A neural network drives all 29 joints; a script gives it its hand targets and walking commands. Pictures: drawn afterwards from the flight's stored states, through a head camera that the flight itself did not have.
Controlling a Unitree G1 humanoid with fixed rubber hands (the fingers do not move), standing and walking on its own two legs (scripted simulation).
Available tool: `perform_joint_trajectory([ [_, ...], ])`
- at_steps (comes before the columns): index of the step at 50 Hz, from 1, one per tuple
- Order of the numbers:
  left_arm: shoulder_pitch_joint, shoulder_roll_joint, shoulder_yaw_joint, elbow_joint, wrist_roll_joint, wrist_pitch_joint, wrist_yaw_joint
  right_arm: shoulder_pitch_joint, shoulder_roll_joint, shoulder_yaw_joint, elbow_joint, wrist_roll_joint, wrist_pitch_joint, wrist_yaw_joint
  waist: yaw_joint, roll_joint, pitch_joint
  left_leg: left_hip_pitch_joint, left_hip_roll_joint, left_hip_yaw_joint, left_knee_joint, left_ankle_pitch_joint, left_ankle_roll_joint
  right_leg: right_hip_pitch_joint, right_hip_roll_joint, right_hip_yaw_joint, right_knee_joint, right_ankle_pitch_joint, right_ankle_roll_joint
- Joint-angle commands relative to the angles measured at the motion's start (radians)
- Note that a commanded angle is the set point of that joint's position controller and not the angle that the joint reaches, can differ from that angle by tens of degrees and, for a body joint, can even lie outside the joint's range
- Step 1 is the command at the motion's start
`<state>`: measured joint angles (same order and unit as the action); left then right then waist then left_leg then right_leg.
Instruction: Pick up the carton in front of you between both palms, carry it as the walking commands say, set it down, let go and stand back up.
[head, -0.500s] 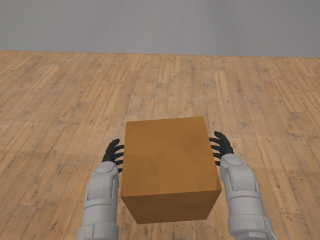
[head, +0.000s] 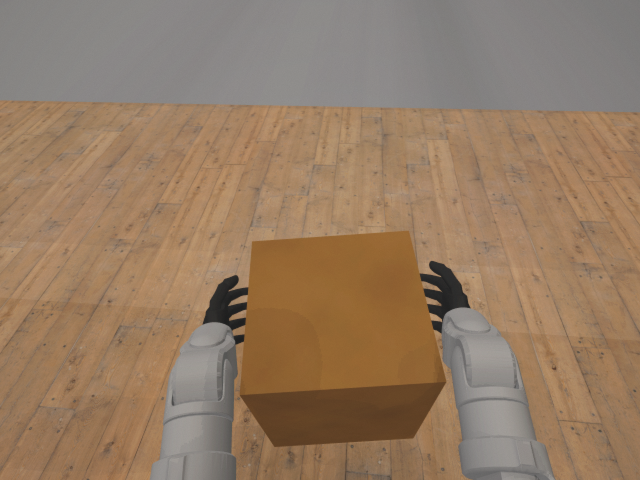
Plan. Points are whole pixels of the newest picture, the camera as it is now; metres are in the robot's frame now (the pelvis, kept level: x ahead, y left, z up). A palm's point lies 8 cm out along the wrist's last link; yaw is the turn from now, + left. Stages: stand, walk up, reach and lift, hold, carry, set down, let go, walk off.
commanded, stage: carry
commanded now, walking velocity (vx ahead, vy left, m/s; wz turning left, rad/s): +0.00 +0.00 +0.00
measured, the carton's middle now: (337, 345) +0.30 +0.00 -0.03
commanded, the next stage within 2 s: hold in 0.20 s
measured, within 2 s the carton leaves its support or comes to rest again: neither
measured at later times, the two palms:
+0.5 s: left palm (219, 344) +0.27 +0.15 +0.05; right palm (464, 332) +0.27 -0.15 +0.05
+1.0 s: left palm (226, 328) +0.29 +0.14 +0.04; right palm (465, 322) +0.28 -0.16 +0.05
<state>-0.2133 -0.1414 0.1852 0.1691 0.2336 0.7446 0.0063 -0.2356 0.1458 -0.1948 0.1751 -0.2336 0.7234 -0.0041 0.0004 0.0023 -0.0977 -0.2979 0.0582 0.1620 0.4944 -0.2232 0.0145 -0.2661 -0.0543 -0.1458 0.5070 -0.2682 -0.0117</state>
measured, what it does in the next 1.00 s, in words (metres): stands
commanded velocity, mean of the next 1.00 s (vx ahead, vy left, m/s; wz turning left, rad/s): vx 0.00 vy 0.00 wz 0.00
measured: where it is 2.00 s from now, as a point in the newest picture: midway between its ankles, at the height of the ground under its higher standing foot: outside the picture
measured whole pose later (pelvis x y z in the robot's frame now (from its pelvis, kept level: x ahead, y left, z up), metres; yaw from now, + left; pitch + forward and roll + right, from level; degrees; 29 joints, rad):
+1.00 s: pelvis -0.02 +0.01 +0.00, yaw -3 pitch -8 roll +0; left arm -0.40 -0.19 0.39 0.42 0.35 0.67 -0.04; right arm -0.42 0.19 -0.40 0.41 -0.36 0.66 0.04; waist 0.00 0.00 0.03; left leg -0.12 -0.03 -0.03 0.49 -0.22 0.01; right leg -0.10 0.02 0.05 0.50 -0.25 -0.01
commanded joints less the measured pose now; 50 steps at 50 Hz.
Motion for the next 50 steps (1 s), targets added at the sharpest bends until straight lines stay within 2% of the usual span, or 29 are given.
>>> perform_joint_trajectory([
  [1,-0.510,-0.854,-0.548,-0.074,-0.231,-0.041,-0.205,-0.418,0.850,0.530,0.001,0.213,-0.015,0.201,-0.002,0.016,-0.249,0.099,0.103,-0.122,-0.054,0.174,0.012,0.064,-0.110,0.110,-0.078,0.189,-0.023],
  [5,-0.502,-0.854,-0.558,-0.078,-0.257,-0.043,-0.200,-0.437,0.855,0.566,-0.038,0.232,-0.020,0.199,-0.005,-0.030,-0.234,0.108,0.102,-0.123,-0.056,0.157,0.010,0.052,-0.103,0.109,-0.072,0.194,-0.026],
  [10,-0.528,-0.860,-0.567,-0.110,-0.246,-0.048,-0.202,-0.425,0.877,0.542,0.013,0.221,-0.010,0.201,0.000,0.028,-0.246,0.110,0.114,-0.121,-0.073,0.163,0.011,0.056,-0.115,0.108,-0.072,0.159,-0.022],
  [11,-0.411,-0.889,-0.529,-0.083,-0.233,-0.030,-0.206,-0.336,0.895,0.539,-0.040,0.210,-0.008,0.207,-0.007,-0.044,-0.130,0.256,-0.132,-0.240,-0.087,0.348,0.031,0.179,0.128,0.248,-0.128,0.397,-0.028],
  [12,-0.423,-0.849,-0.532,-0.099,-0.230,-0.038,-0.200,-0.341,0.850,0.526,-0.099,0.205,-0.020,0.200,-0.020,0.016,-0.196,0.272,-0.126,-0.251,-0.100,0.368,0.019,0.253,0.105,0.265,-0.110,0.484,-0.024],
  [13,-0.444,-0.865,-0.538,-0.138,-0.220,-0.045,-0.198,-0.398,0.877,0.532,-0.084,0.218,-0.018,0.205,0.027,-0.026,-0.199,0.312,-0.113,-0.272,-0.115,0.328,0.030,0.205,0.115,0.248,-0.111,0.358,-0.021],
  [15,-0.485,-0.841,-0.544,-0.107,-0.219,-0.048,-0.197,-0.374,0.881,0.524,-0.029,0.210,-0.027,0.202,-0.019,-0.021,-0.160,0.324,-0.126,-0.270,-0.090,0.330,0.021,0.211,0.111,0.268,-0.132,0.409,-0.019],
  [17,-0.393,-0.871,-0.535,-0.079,-0.213,-0.053,-0.207,-0.391,0.865,0.528,-0.060,0.215,-0.031,0.202,0.018,-0.018,-0.166,0.296,-0.140,-0.261,-0.118,0.345,0.017,0.268,0.129,0.257,-0.148,0.397,-0.008],
  [18,-0.465,-0.871,-0.533,-0.067,-0.224,-0.058,-0.214,-0.376,0.865,0.511,-0.052,0.183,-0.036,0.194,-0.031,-0.024,-0.176,0.294,-0.141,-0.267,-0.119,0.301,0.010,0.288,0.129,0.261,-0.145,0.385,-0.004],
  [19,-0.511,-0.844,-0.539,-0.095,-0.211,-0.053,-0.202,-0.412,0.885,0.500,0.013,0.205,-0.028,0.201,0.007,-0.023,-0.106,0.337,-0.128,-0.269,-0.110,0.277,0.013,0.175,0.113,0.254,-0.151,0.304,-0.013],
  [20,-0.487,-0.870,-0.515,-0.047,-0.226,-0.051,-0.209,-0.419,0.877,0.514,-0.020,0.200,-0.032,0.206,-0.016,0.011,-0.135,0.302,-0.137,-0.259,-0.130,0.211,0.006,0.233,0.122,0.264,-0.158,0.287,-0.017],
  [23,-0.521,-0.882,-0.507,-0.037,-0.207,-0.050,-0.215,-0.517,0.900,0.513,-0.008,0.209,-0.028,0.221,0.013,-0.044,-0.092,0.287,-0.117,-0.272,-0.134,0.142,0.020,0.194,0.109,0.247,-0.162,0.162,-0.005],
  [25,-0.522,-0.885,-0.511,0.000,-0.226,-0.040,-0.231,-0.462,0.915,0.492,0.042,0.198,-0.026,0.227,-0.013,-0.035,-0.093,0.248,-0.129,-0.267,-0.127,0.113,0.013,0.235,0.107,0.260,-0.167,0.161,-0.018],
  [27,-0.528,-0.892,-0.473,0.030,-0.197,-0.043,-0.227,-0.501,0.924,0.493,0.064,0.202,-0.022,0.240,0.013,-0.023,-0.081,0.285,-0.121,-0.265,-0.153,0.060,0.019,0.183,0.108,0.251,-0.170,0.101,-0.009],
  [28,-0.584,-0.912,-0.482,0.030,-0.198,-0.041,-0.230,-0.523,0.924,0.442,0.097,0.175,-0.025,0.247,-0.019,-0.021,-0.045,0.272,-0.110,-0.269,-0.155,0.039,0.016,0.154,0.109,0.242,-0.178,0.064,-0.020],
  [29,-0.555,-0.939,-0.459,0.093,-0.196,-0.042,-0.247,-0.582,0.924,0.473,0.078,0.195,-0.029,0.249,0.013,0.000,-0.076,0.259,-0.117,-0.256,-0.140,0.011,0.013,0.180,0.108,0.240,-0.177,0.028,-0.020],
  [30,-0.610,-0.935,-0.508,0.043,-0.224,-0.052,-0.252,-0.537,0.961,0.487,0.087,0.197,-0.029,0.249,-0.019,-0.027,-0.069,0.265,-0.115,-0.256,-0.139,-0.027,0.013,0.164,0.112,0.244,-0.182,0.001,-0.020],
  [31,-0.607,-0.941,-0.456,0.084,-0.177,-0.052,-0.256,-0.603,0.963,0.441,0.133,0.188,-0.029,0.258,0.043,-0.016,-0.039,0.241,-0.112,-0.256,-0.150,-0.049,0.023,0.137,0.103,0.251,-0.186,-0.040,-0.017],
  [32,-0.625,-0.962,-0.471,0.103,-0.183,-0.045,-0.259,-0.600,0.950,0.440,0.135,0.184,-0.035,0.264,-0.011,0.019,-0.015,0.223,-0.115,-0.252,-0.141,-0.047,0.008,0.143,0.101,0.256,-0.189,-0.041,-0.029],
  [34,-0.674,-0.962,-0.501,0.025,-0.216,-0.055,-0.261,-0.572,0.981,0.481,0.123,0.198,-0.035,0.277,0.005,0.010,-0.089,0.289,-0.123,-0.241,-0.142,-0.043,-0.003,0.131,0.088,0.250,-0.194,-0.031,-0.021],
  [35,-0.671,-0.948,-0.505,0.055,-0.216,-0.045,-0.263,-0.562,0.965,0.449,0.171,0.197,-0.033,0.277,-0.031,0.052,-0.072,0.278,-0.119,-0.246,-0.131,-0.071,-0.005,0.142,0.081,0.273,-0.185,-0.061,-0.033],
  [36,-0.665,-0.963,-0.464,0.117,-0.188,-0.040,-0.265,-0.575,0.960,0.411,0.185,0.180,-0.028,0.277,0.001,0.030,-0.050,0.269,-0.110,-0.251,-0.157,-0.099,-0.003,0.131,0.094,0.253,-0.183,-0.062,-0.030],
  [38,-0.674,-0.987,-0.481,0.099,-0.216,-0.045,-0.270,-0.605,0.969,0.429,0.161,0.178,-0.028,0.273,-0.027,0.013,-0.046,0.252,-0.110,-0.266,-0.145,-0.097,-0.005,0.134,0.097,0.246,-0.182,-0.069,-0.025],
  [39,-0.663,-0.976,-0.485,0.107,-0.213,-0.048,-0.273,-0.617,0.970,0.471,0.127,0.208,-0.032,0.274,0.001,0.017,-0.083,0.277,-0.102,-0.255,-0.138,-0.094,-0.004,0.144,0.090,0.247,-0.175,-0.058,-0.025],
  [40,-0.677,-0.936,-0.455,0.071,-0.197,-0.058,-0.271,-0.618,0.972,0.442,0.163,0.182,-0.023,0.280,0.033,-0.048,-0.059,0.281,-0.083,-0.279,-0.151,-0.062,0.004,0.104,0.100,0.234,-0.168,-0.039,-0.016],
  [42,-0.663,-0.966,-0.446,0.110,-0.195,-0.046,-0.267,-0.636,0.958,0.414,0.171,0.194,-0.035,0.292,0.003,0.039,-0.069,0.244,-0.099,-0.259,-0.154,-0.065,-0.004,0.156,0.098,0.244,-0.168,-0.049,-0.030],
  [43,-0.665,-0.970,-0.427,0.152,-0.184,-0.043,-0.260,-0.643,0.969,0.411,0.207,0.174,-0.032,0.288,0.030,-0.014,-0.022,0.239,-0.104,-0.265,-0.138,-0.085,0.007,0.116,0.096,0.252,-0.163,-0.072,-0.023],
  [44,-0.683,-1.001,-0.430,0.165,-0.206,-0.053,-0.268,-0.646,0.941,0.396,0.184,0.164,-0.045,0.289,-0.020,0.027,-0.037,0.265,-0.097,-0.273,-0.141,-0.067,0.001,0.089,0.107,0.242,-0.143,-0.034,-0.027],
  [50,-0.745,-0.893,-0.209,0.346,-0.066,-0.120,-0.256,-0.751,0.891,0.210,0.335,0.043,-0.115,0.251,0.010,-0.005,0.057,0.161,-0.102,-0.268,-0.092,-0.107,0.010,0.058,0.113,0.235,-0.115,-0.098,-0.025],
])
